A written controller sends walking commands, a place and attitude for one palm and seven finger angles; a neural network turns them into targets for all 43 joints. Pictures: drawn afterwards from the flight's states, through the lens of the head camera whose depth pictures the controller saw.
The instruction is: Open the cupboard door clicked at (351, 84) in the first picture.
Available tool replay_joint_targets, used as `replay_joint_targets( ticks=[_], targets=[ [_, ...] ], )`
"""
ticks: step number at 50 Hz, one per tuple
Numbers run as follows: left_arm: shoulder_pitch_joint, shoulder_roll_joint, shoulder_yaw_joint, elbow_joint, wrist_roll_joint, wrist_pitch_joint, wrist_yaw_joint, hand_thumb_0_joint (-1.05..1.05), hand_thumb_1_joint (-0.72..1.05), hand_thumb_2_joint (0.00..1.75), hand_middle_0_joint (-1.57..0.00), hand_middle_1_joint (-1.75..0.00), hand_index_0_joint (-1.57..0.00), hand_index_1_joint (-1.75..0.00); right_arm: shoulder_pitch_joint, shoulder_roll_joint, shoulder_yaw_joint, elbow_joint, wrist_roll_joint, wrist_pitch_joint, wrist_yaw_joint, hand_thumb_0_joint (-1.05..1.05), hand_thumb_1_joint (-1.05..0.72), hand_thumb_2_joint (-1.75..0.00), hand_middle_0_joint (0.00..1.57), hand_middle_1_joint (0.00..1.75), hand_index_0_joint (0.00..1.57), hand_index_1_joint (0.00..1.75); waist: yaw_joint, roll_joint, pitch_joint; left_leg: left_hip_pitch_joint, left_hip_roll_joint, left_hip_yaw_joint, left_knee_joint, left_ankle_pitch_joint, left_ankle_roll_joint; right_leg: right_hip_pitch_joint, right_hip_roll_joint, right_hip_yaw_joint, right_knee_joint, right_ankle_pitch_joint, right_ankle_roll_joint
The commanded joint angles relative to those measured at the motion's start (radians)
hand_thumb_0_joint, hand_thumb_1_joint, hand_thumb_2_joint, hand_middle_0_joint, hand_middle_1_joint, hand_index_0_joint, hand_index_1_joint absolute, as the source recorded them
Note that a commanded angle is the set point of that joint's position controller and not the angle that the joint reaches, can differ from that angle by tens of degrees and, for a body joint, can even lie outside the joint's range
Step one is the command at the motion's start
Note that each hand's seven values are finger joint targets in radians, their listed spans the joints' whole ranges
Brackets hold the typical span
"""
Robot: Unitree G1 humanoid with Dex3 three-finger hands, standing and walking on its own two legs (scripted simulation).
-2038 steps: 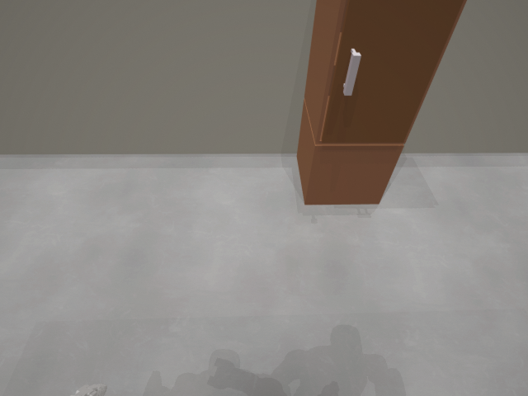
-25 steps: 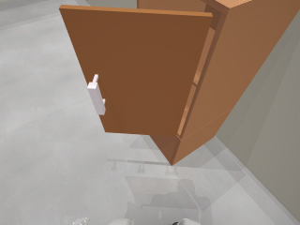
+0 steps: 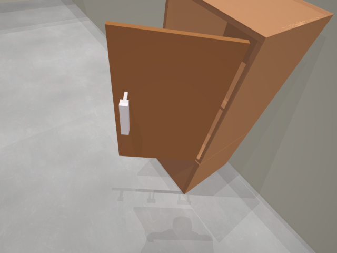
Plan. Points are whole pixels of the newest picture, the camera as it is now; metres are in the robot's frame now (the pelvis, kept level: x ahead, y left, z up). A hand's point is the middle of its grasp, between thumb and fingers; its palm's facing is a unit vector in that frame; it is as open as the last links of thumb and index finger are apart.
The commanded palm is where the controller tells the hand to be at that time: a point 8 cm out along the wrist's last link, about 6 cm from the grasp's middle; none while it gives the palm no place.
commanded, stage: come to a stop and stand still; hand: left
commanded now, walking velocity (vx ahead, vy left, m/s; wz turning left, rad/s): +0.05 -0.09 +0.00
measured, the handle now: (125, 113) +0.52 +0.16 -0.04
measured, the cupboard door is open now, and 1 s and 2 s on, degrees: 53 53 53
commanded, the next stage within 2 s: look again from close up in 0.70 s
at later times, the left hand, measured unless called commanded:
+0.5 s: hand out of the picture -0.01 +0.10 -0.18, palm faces +0.03 -0.98 -0.21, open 7.3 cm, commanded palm none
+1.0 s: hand out of the picture -0.05 +0.09 -0.19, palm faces +0.03 -0.99 -0.16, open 7.4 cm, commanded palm none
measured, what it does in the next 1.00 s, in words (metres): steps on the spot: right foot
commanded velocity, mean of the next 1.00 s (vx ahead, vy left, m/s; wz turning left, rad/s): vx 0.01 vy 0.00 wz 0.00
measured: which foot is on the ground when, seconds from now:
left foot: down 0.00-1.00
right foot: up 0.00-0.30, down 0.32-1.00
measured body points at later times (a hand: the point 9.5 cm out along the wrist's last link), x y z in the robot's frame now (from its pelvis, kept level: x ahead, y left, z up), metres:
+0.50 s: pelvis -0.03 -0.07 -0.01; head -0.04 -0.08 +0.44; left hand -0.01 +0.15 -0.17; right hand -0.08 -0.28 -0.18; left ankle +0.00 +0.06 -0.75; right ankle -0.05 -0.18 -0.75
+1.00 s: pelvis -0.02 -0.06 -0.02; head -0.01 -0.06 +0.43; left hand -0.05 +0.14 -0.18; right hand +0.00 -0.29 -0.17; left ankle +0.00 +0.05 -0.75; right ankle -0.05 -0.18 -0.75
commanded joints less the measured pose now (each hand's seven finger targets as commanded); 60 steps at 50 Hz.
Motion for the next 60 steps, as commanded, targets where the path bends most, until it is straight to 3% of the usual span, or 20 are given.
replay_joint_targets(
  ticks=[1, 6, 11, 14, 15, 16, 17, 18, 19, 22, 28, 34, 39, 40, 41, 43, 45, 48, 51, 60],
  targets=[
    [0.004, 0.016, 0.002, -0.062, -0.004, -0.015, -0.009, 0.00, 0.90, 0.90, -0.20, -0.30, -0.20, -0.30, 0.138, -0.180, -0.045, 0.017, 0.003, -0.002, -0.006, 0.00, -0.90, -0.90, 0.20, 0.30, 0.20, 0.30, -0.026, 0.175, -0.047, 0.177, 0.306, -0.261, -0.118, 0.277, 0.041, -0.128, -0.046, 0.025, -0.021, 0.016, -0.007],
    [-0.024, -0.009, -0.014, -0.059, -0.007, -0.018, -0.012, 0.00, 0.90, 0.90, -0.20, -0.30, -0.20, -0.30, 0.120, -0.176, -0.047, 0.041, 0.000, 0.007, 0.011, 0.00, -0.90, -0.90, 0.20, 0.30, 0.20, 0.30, -0.021, 0.220, 0.007, 0.024, 0.275, -0.258, -0.198, -0.090, 0.044, -0.016, -0.071, -0.046, -0.211, -0.014, -0.024],
    [0.012, -0.040, -0.027, -0.025, -0.014, -0.036, -0.003, 0.00, 0.90, 0.90, -0.20, -0.30, -0.20, -0.30, 0.114, -0.182, -0.054, 0.069, -0.001, 0.017, 0.026, 0.00, -0.90, -0.90, 0.20, 0.30, 0.20, 0.30, -0.005, 0.237, 0.001, -0.060, 0.247, -0.275, -0.206, -0.243, 0.030, 0.152, -0.038, -0.112, -0.434, -0.036, -0.049],
    [0.092, -0.026, -0.026, 0.016, -0.012, -0.056, 0.009, 0.00, 0.90, 0.90, -0.20, -0.30, -0.20, -0.30, 0.131, -0.136, -0.048, 0.091, 0.008, 0.022, 0.032, 0.00, -0.90, -0.90, 0.20, 0.30, 0.20, 0.30, 0.030, 0.142, 0.005, -0.158, 0.166, -0.191, -0.107, -0.245, -0.041, 0.337, -0.049, -0.113, -0.693, 0.117, -0.054],
    [0.091, 0.001, -0.026, 0.018, -0.010, -0.064, 0.017, 0.00, 0.90, 0.90, -0.20, -0.30, -0.20, -0.30, 0.146, -0.094, -0.040, 0.093, 0.014, 0.024, 0.035, 0.00, -0.90, -0.90, 0.20, 0.30, 0.20, 0.30, 0.024, 0.052, 0.014, -0.203, 0.113, -0.137, -0.018, -0.235, -0.076, 0.349, -0.133, -0.014, -0.752, 0.048, -0.082],
    [0.066, 0.043, -0.026, 0.015, -0.011, -0.073, 0.022, 0.00, 0.90, 0.90, -0.20, -0.30, -0.20, -0.30, 0.144, -0.043, -0.021, 0.086, 0.018, 0.027, 0.037, 0.00, -0.90, -0.90, 0.20, 0.30, 0.20, 0.30, 0.013, -0.098, 0.051, -0.209, 0.055, -0.069, 0.071, -0.207, -0.101, 0.258, -0.243, 0.111, -0.839, -0.086, -0.127],
    [0.022, 0.069, -0.026, -0.002, -0.014, -0.075, 0.024, 0.00, 0.90, 0.90, -0.20, -0.30, -0.20, -0.30, 0.138, -0.027, -0.014, 0.079, 0.013, 0.032, 0.042, 0.00, -0.90, -0.90, 0.20, 0.30, 0.20, 0.30, -0.003, -0.117, 0.084, -0.142, 0.051, -0.057, 0.120, -0.184, -0.100, 0.123, -0.298, 0.150, -0.909, -0.188, -0.156],
    [-0.018, 0.071, -0.032, -0.012, -0.014, -0.078, 0.021, 0.00, 0.90, 0.90, -0.20, -0.30, -0.20, -0.30, 0.155, -0.031, -0.013, 0.087, 0.008, 0.030, 0.047, 0.00, -0.90, -0.90, 0.20, 0.30, 0.20, 0.30, -0.022, -0.083, 0.087, -0.074, 0.051, -0.061, 0.138, -0.128, -0.097, 0.043, -0.282, 0.135, -0.897, -0.208, -0.163],
    [-0.018, 0.046, -0.032, -0.008, -0.018, -0.090, 0.021, 0.00, 0.90, 0.90, -0.20, -0.30, -0.20, -0.30, 0.155, -0.027, -0.012, 0.100, 0.002, 0.035, 0.047, 0.00, -0.90, -0.90, 0.20, 0.30, 0.20, 0.30, -0.012, -0.170, 0.102, -0.067, 0.057, -0.062, 0.156, -0.084, -0.097, 0.029, -0.225, 0.113, -0.891, -0.141, -0.154],
    [0.009, -0.005, -0.051, 0.014, -0.024, -0.100, 0.020, 0.00, 0.90, 0.90, -0.20, -0.30, -0.20, -0.30, 0.175, -0.038, -0.007, 0.120, 0.007, 0.028, 0.042, 0.00, -0.90, -0.90, 0.20, 0.30, 0.20, 0.30, -0.021, -0.088, 0.113, -0.030, 0.073, -0.068, 0.125, 0.012, -0.099, 0.066, -0.178, 0.046, -0.815, 0.086, -0.145],
    [0.074, -0.017, -0.053, 0.038, -0.025, -0.095, 0.019, 0.00, 0.90, 0.90, -0.20, -0.30, -0.20, -0.30, 0.136, -0.052, -0.003, 0.125, 0.014, 0.022, 0.033, 0.00, -0.90, -0.90, 0.20, 0.30, 0.20, 0.30, 0.001, 0.075, 0.117, -0.004, 0.099, -0.095, 0.036, 0.069, -0.097, 0.103, -0.115, 0.009, -0.762, 0.099, -0.100],
    [0.117, -0.030, -0.055, 0.055, -0.021, -0.101, 0.019, 0.00, 0.90, 0.90, -0.20, -0.30, -0.20, -0.30, 0.092, -0.057, -0.006, 0.112, 0.018, 0.016, 0.027, 0.00, -0.90, -0.90, 0.20, 0.30, 0.20, 0.30, 0.007, 0.076, 0.052, 0.037, 0.103, -0.095, 0.030, 0.087, -0.094, 0.152, -0.113, 0.003, -0.751, 0.183, -0.092],
    [0.136, -0.047, -0.057, 0.066, -0.018, -0.104, 0.020, 0.00, 0.90, 0.90, -0.20, -0.30, -0.20, -0.30, 0.073, -0.060, -0.005, 0.112, 0.019, 0.014, 0.026, 0.00, -0.90, -0.90, 0.20, 0.30, 0.20, 0.30, 0.009, 0.060, 0.054, 0.053, 0.105, -0.099, 0.020, 0.091, -0.091, 0.150, -0.112, -0.002, -0.751, 0.194, -0.091],
    [0.192, 0.002, -0.059, 0.091, -0.001, -0.133, 0.055, 0.00, 0.90, 0.90, -0.20, -0.30, -0.20, -0.30, -0.049, -0.101, 0.001, 0.030, 0.025, -0.006, 0.042, 0.00, -0.90, -0.90, 0.20, 0.30, 0.20, 0.30, 0.056, 0.064, 0.083, -0.062, 0.087, -0.082, 0.249, 0.042, -0.111, 0.140, -0.175, 0.089, -0.743, 0.598, -0.056],
    [0.135, 0.037, -0.057, 0.039, -0.005, -0.142, 0.047, 0.00, 0.90, 0.90, -0.20, -0.30, -0.20, -0.30, 0.018, -0.043, 0.001, -0.001, 0.021, 0.009, 0.049, 0.00, -0.90, -0.90, 0.20, 0.30, 0.20, 0.30, -0.019, 0.053, 0.022, -0.063, 0.055, -0.094, 0.244, -0.138, -0.095, 0.142, -0.211, 0.091, -0.747, 0.391, -0.104],
    [0.084, 0.028, -0.056, 0.025, -0.004, -0.144, 0.037, 0.00, 0.90, 0.90, -0.20, -0.30, -0.20, -0.30, 0.050, -0.057, 0.004, 0.010, 0.013, 0.010, 0.054, 0.00, -0.90, -0.90, 0.20, 0.30, 0.20, 0.30, -0.025, 0.047, 0.003, -0.021, 0.055, -0.082, 0.199, -0.088, -0.091, 0.119, -0.177, 0.040, -0.728, 0.180, -0.140],
    [0.094, -0.003, -0.059, 0.021, -0.011, -0.146, 0.034, 0.00, 0.90, 0.90, -0.20, -0.30, -0.20, -0.30, 0.081, -0.078, 0.007, 0.007, 0.013, -0.006, 0.053, 0.00, -0.90, -0.90, 0.20, 0.30, 0.20, 0.30, -0.024, 0.014, -0.036, -0.006, 0.067, -0.115, 0.157, 0.023, -0.076, 0.139, -0.125, 0.010, -0.668, 0.185, -0.129],
    [0.112, -0.014, -0.063, 0.019, -0.013, -0.129, 0.029, 0.00, 0.90, 0.90, -0.20, -0.30, -0.20, -0.30, 0.073, -0.105, 0.013, 0.007, 0.014, -0.019, 0.045, 0.00, -0.90, -0.90, 0.20, 0.30, 0.20, 0.30, 0.004, 0.127, -0.018, -0.026, 0.096, -0.150, 0.118, 0.139, -0.054, 0.170, -0.089, -0.030, -0.597, 0.194, -0.112],
    [0.113, -0.008, -0.064, 0.017, -0.013, -0.116, 0.027, 0.00, 0.90, 0.90, -0.20, -0.30, -0.20, -0.30, 0.059, -0.124, 0.013, -0.002, 0.016, -0.017, 0.040, 0.00, -0.90, -0.90, 0.20, 0.30, 0.20, 0.30, 0.015, 0.065, 0.024, -0.064, 0.103, -0.163, 0.091, 0.119, -0.044, 0.172, -0.084, -0.039, -0.593, 0.159, -0.103],
    [0.071, 0.043, -0.062, -0.015, -0.016, -0.101, 0.023, 0.00, 0.90, 0.90, -0.20, -0.30, -0.20, -0.30, 0.026, -0.159, 0.016, 0.001, 0.013, -0.017, 0.043, 0.00, -0.90, -0.90, 0.20, 0.30, 0.20, 0.30, 0.027, 0.081, 0.030, -0.057, 0.099, -0.173, 0.037, 0.102, -0.035, 0.186, -0.094, -0.048, -0.595, 0.144, -0.087]
  ],
)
